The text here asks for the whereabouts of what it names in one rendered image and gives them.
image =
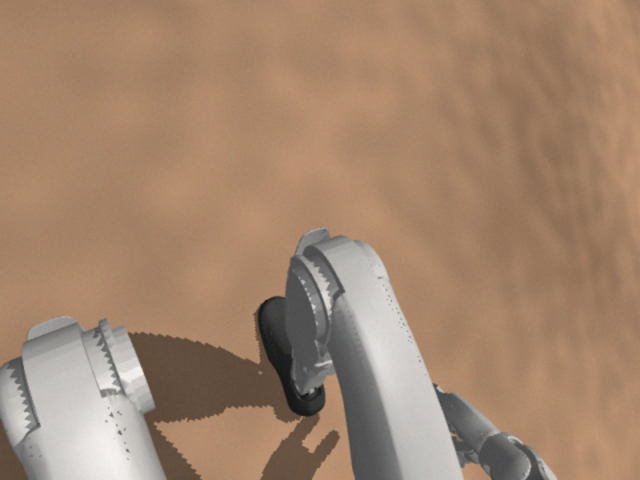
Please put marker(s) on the right robot hand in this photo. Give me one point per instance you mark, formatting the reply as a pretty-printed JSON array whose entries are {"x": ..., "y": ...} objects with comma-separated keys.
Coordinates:
[{"x": 468, "y": 423}]

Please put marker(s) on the right robot foot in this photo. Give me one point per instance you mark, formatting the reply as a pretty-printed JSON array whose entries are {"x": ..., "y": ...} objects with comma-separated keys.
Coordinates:
[{"x": 271, "y": 321}]

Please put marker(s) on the right robot arm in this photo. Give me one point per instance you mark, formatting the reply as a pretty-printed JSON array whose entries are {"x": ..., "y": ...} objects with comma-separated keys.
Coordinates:
[{"x": 504, "y": 457}]

